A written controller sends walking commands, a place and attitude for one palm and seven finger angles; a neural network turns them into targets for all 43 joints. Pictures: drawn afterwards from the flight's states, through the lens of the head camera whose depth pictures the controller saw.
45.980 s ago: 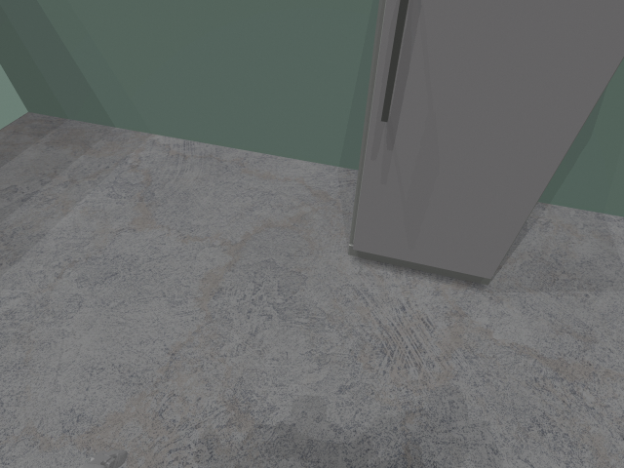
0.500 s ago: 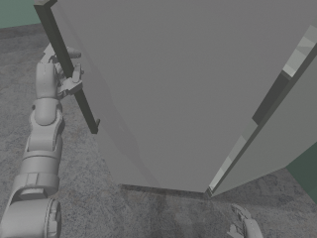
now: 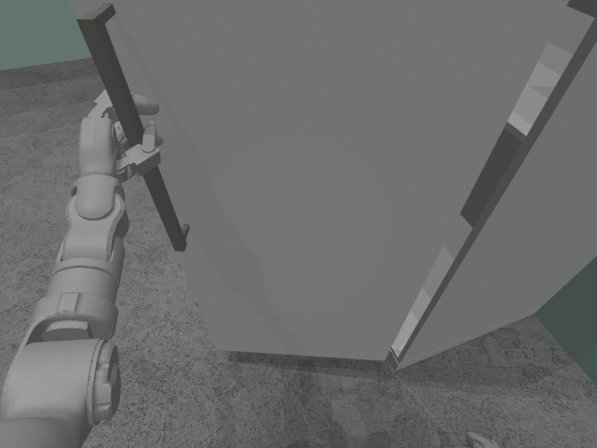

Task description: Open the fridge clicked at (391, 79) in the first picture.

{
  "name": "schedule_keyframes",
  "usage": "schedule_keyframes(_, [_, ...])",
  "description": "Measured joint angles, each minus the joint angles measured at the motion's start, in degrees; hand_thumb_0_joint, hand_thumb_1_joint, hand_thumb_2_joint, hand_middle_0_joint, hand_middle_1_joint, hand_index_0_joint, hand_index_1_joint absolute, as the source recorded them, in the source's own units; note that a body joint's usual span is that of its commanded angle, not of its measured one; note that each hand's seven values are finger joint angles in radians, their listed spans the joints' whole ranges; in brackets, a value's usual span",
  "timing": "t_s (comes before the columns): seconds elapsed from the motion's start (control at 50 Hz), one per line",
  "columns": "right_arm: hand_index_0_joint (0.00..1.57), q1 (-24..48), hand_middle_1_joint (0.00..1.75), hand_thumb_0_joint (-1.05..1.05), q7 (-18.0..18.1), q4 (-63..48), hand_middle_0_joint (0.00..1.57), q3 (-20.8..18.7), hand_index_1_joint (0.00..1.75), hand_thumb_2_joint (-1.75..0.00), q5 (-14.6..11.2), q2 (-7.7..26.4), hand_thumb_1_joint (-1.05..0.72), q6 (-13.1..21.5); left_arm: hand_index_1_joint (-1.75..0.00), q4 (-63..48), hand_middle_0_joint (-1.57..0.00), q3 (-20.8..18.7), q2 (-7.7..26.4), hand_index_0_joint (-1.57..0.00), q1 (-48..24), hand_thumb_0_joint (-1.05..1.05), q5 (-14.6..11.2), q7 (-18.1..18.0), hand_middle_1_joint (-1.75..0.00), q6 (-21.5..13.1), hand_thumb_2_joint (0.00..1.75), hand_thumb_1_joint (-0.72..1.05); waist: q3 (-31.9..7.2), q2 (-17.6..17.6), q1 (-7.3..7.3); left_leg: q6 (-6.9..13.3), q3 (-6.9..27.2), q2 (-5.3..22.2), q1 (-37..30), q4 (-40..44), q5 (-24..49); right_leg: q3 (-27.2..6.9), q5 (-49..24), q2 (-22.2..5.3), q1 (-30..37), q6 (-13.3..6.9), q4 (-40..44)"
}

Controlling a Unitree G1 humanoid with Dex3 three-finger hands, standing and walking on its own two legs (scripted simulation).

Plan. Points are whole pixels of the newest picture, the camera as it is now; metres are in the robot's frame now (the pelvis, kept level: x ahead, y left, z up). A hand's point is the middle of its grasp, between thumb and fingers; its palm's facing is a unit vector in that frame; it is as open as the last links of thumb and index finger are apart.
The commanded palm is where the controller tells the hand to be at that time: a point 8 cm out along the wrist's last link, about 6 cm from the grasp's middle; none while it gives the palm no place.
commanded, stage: loosen the grip on the handle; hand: left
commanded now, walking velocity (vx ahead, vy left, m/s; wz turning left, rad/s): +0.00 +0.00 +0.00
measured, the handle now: (152, 157) +0.47 +0.24 +0.14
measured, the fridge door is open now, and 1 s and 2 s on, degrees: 66 60 60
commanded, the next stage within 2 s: slip the hand off the handle in 0.60 s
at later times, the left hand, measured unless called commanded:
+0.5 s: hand (161, 141) +0.47 +0.22 +0.16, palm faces +0.27 -0.94 -0.21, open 13.3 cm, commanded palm +0.43 +0.26 +0.17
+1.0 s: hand (117, 146) +0.46 +0.27 +0.17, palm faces +0.34 -0.91 -0.23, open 14.7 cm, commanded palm +0.43 +0.31 +0.16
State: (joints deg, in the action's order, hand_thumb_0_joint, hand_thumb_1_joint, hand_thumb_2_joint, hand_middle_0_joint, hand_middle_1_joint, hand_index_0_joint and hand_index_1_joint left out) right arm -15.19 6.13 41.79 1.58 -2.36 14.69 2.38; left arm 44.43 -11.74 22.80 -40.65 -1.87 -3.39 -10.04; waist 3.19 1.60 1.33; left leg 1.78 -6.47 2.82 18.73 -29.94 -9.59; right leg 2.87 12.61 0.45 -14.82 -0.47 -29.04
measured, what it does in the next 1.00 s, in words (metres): shifts its weight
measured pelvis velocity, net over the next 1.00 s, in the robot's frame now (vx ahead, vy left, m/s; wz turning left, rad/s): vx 0.06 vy -0.02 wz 0.00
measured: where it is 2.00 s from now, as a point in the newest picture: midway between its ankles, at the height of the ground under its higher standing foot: outside the picture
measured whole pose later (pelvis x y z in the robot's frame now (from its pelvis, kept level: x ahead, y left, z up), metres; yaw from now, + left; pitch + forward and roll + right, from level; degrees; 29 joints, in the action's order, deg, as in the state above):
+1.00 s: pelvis +0.06 -0.02 +0.00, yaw +0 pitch +4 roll -1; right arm -14.6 4.5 41.9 -0.4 -0.6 14.5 4.9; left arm 31.9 -21.8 28.0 -29.4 -2.4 4.1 -5.3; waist -1.1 1.1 0.1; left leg 0.6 -1.3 1.1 20.8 -32.6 -15.4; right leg 3.2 17.8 1.7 -15.9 -1.8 -29.9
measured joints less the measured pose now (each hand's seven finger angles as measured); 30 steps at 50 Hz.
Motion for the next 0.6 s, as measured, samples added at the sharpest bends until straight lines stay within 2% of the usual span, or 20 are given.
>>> schedule_keyframes(0.02, [0.20, -0.24, 0.30, 0.01, -0.02, 0.15, 0.21, 0.03, 0.30, -0.90, 0.00, -0.03, -0.90, 0.03, -1.40, 0.41, -0.45, -0.14, 0.08, -0.42, -0.15, -0.11, 0.01, 0.03, -1.40, 0.02, 0.82, 0.70, -0.07, -0.04, 0.13, -0.04, 0.03, 0.02, -0.04, 0.01, 0.02, 0.02, -0.01, 0.03, 0.05, -0.03, 0.01])
schedule_keyframes(0.06, [0.20, -1.03, 0.30, 0.01, -0.58, -0.60, 0.21, -0.54, 0.30, -0.90, 0.57, -0.66, -0.91, 0.97, -1.40, 2.50, -0.46, -2.34, 0.92, -0.42, -2.50, -0.11, 4.49, 2.00, -1.40, 0.59, 0.81, 0.66, 0.65, -0.73, 0.50, -0.03, -0.05, -0.37, -0.49, 0.37, 0.22, -0.01, 0.43, -0.36, -0.10, -0.13, -0.95])
schedule_keyframes(0.1, [0.20, -2.03, 0.30, 0.01, -2.07, -0.17, 0.21, -0.90, 0.30, -0.90, 1.39, -1.58, -0.91, 2.48, -1.40, 6.56, -0.46, -3.60, 2.42, -0.43, -5.63, -0.11, 5.55, 3.34, -1.40, 2.37, 0.79, 0.61, -0.99, -1.95, 1.78, 0.00, 0.60, -0.84, 0.45, 1.37, 1.11, 0.68, 0.47, -0.72, -1.19, -0.52, -0.97])
schedule_keyframes(0.16, [0.20, -3.74, 0.30, 0.01, -3.40, -0.35, 0.21, -0.77, 0.30, -0.90, 2.08, -2.04, -0.90, 4.32, -1.41, 10.47, -0.49, -5.64, 4.22, -0.46, -8.00, -0.08, 4.54, 4.02, -1.42, 3.32, 0.75, 0.52, -2.40, -3.57, 2.47, -0.50, 1.36, -0.86, 0.59, 2.48, 1.57, 0.57, -0.17, -0.12, -1.44, -1.15, 0.21])
schedule_keyframes(0.2, [0.20, -5.00, 0.30, 0.01, -4.16, -0.90, 0.21, -1.41, 0.30, -0.90, 2.37, -1.34, -0.90, 5.32, -1.42, 10.73, -0.49, -5.22, 4.82, -0.47, -7.79, -0.06, 4.50, 3.06, -1.42, 2.69, 0.70, 0.44, -2.70, -3.33, 2.08, -0.73, 2.37, -1.05, 1.01, 1.83, 0.89, -0.07, -0.48, 0.61, -1.67, -1.44, 0.56])
schedule_keyframes(0.24, [0.20, -5.85, 0.30, 0.01, -4.82, -1.06, 0.21, -2.21, 0.30, -0.90, 2.56, -0.15, -0.90, 5.71, -1.42, 10.09, -0.48, -4.49, 5.00, -0.47, -6.70, -0.04, 5.49, 2.36, -1.42, 1.34, 0.64, 0.31, -2.77, -2.35, 1.82, -0.60, 3.38, -1.37, 1.67, 0.94, 0.44, -0.62, -0.44, 1.13, -2.17, -1.48, 0.38])
schedule_keyframes(0.28, [0.20, -6.34, 0.30, 0.01, -5.30, -0.80, 0.21, -2.81, 0.30, -0.90, 2.42, 0.79, -0.90, 5.40, -1.41, 8.49, -0.48, -4.31, 4.77, -0.47, -4.80, -0.03, 5.51, 2.08, -1.41, 0.25, 0.56, 0.16, -3.04, -1.71, 2.06, -0.45, 3.53, -1.49, 2.24, 0.43, -0.16, -0.92, -0.12, 1.21, -2.76, -1.34, 0.03])
schedule_keyframes(0.34, [0.20, -6.53, 0.30, 0.01, -5.47, 0.18, 0.21, -3.37, 0.30, -0.90, 2.02, 1.40, -0.90, 4.46, -1.40, 5.29, -0.46, -5.79, 3.56, -0.44, -1.82, -0.01, 3.14, 2.15, -1.39, -0.57, 0.44, -0.08, -3.36, -1.64, 2.27, -0.42, 3.42, -1.47, 2.44, 0.14, -0.73, -1.23, 0.53, 1.30, -3.06, -1.19, -0.27])
schedule_keyframes(0.42, [0.20, -6.53, 0.30, 0.01, -5.27, 0.46, 0.21, -3.91, 0.30, -0.90, 1.87, 1.40, -0.91, 3.48, -1.36, -1.31, -0.43, -6.29, 2.25, -0.40, 3.50, -0.01, 2.25, 1.74, -1.35, -0.04, 0.32, -0.31, -3.49, -1.85, 2.12, -0.61, 2.97, -1.25, 1.57, 0.18, -1.80, -1.75, 1.24, 1.53, -2.20, -1.24, 0.13])
schedule_keyframes(0.5, [0.20, -5.13, 0.30, 0.01, -4.63, 0.88, 0.21, -3.53, 0.30, -0.90, 2.25, 1.18, -0.91, 3.05, -1.31, -4.53, -0.46, -6.42, 2.17, -0.36, 5.04, -0.01, 3.04, 1.90, -1.35, 0.05, 0.26, -0.44, -3.07, -1.76, 2.17, -0.64, 3.41, -1.39, 1.40, -0.15, -2.71, -1.35, 2.02, 1.43, -1.60, -1.18, 0.35])
schedule_keyframes(0.6, [0.20, -3.06, 0.30, 0.01, -4.13, 0.22, 0.21, -3.45, 0.30, -0.90, 2.29, 0.44, -0.91, 2.54, -1.25, -10.01, -0.39, -7.17, 1.88, -0.35, 8.57, -0.01, 1.78, 1.56, -1.27, 3.62, 0.22, -0.51, -3.54, -1.11, 1.49, -0.68, 3.07, -1.48, 0.59, 0.53, -3.33, -1.75, 2.47, 1.36, -0.89, -1.08, 1.08])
